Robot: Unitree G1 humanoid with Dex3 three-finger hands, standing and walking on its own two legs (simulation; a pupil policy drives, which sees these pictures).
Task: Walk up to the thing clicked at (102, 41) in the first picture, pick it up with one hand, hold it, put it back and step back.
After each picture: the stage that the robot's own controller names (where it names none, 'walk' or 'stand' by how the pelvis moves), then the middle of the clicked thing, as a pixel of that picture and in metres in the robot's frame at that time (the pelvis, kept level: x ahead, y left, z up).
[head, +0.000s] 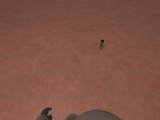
stand; (101, 45) +1.58 -0.23 -0.65
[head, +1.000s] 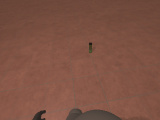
walk; (90, 47) +1.46 +0.12 -0.63
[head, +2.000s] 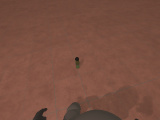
walk; (77, 63) +0.94 +0.28 -0.64
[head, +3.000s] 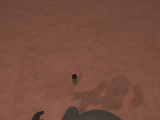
walk; (74, 80) +0.59 +0.21 -0.63
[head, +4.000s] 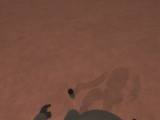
stand; (71, 94) +0.39 +0.24 -0.63
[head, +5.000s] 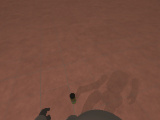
stand; (73, 98) +0.37 +0.20 -0.66
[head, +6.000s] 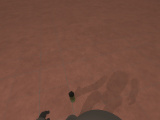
stand; (72, 97) +0.39 +0.21 -0.66
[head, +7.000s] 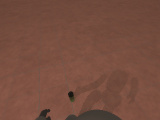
stand; (71, 97) +0.38 +0.21 -0.66
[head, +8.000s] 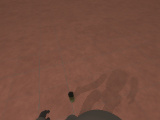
stand; (71, 97) +0.37 +0.21 -0.66
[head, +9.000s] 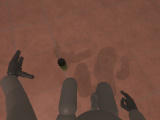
go down; (63, 65) +0.43 +0.25 -0.37
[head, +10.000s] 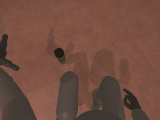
go down; (61, 57) +0.45 +0.26 -0.26
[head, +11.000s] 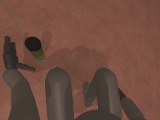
close in; (36, 51) +0.43 +0.30 -0.16
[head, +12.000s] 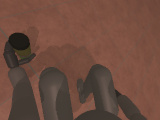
close; (23, 49) +0.42 +0.31 -0.16
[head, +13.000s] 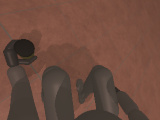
lift; (26, 52) +0.39 +0.31 -0.16
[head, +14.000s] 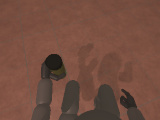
lift; (58, 69) +0.33 +0.21 +0.01
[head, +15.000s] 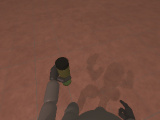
hold; (64, 73) +0.32 +0.18 +0.02
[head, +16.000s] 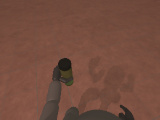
hold; (67, 74) +0.32 +0.16 +0.03
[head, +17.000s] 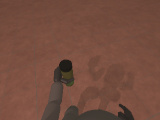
crouch; (67, 75) +0.32 +0.16 +0.01
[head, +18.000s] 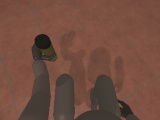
crouch; (48, 50) +0.45 +0.25 -0.05
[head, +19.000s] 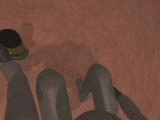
lower; (17, 48) +0.43 +0.32 -0.16
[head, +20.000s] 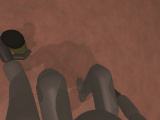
lower; (19, 47) +0.43 +0.32 -0.16
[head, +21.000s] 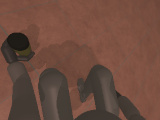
lower; (23, 49) +0.42 +0.31 -0.16
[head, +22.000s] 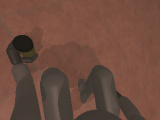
lower; (27, 51) +0.41 +0.30 -0.16
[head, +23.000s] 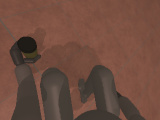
loosen; (30, 52) +0.41 +0.29 -0.16
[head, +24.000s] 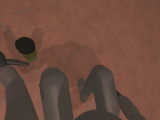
withdraw; (29, 52) +0.40 +0.29 -0.16
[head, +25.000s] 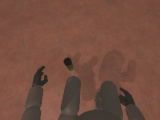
walk; (69, 65) +0.44 +0.22 -0.35
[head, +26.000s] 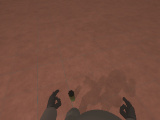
stand; (71, 96) +0.37 +0.19 -0.59
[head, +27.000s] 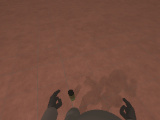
stand; (71, 95) +0.38 +0.20 -0.60
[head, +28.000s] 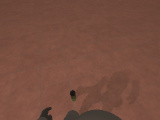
stand; (73, 96) +0.38 +0.20 -0.64
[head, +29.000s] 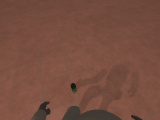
walk; (73, 88) +0.42 +0.19 -0.64
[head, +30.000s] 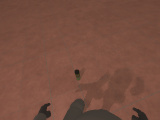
walk; (77, 75) +0.61 +0.22 -0.63
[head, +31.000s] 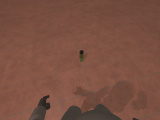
walk; (81, 56) +0.96 +0.17 -0.63
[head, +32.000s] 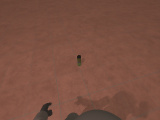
stand; (79, 60) +1.04 +0.21 -0.65
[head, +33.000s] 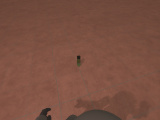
stand; (78, 61) +1.04 +0.21 -0.66
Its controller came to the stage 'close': yes
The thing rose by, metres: 0.68
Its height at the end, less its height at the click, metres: +0.00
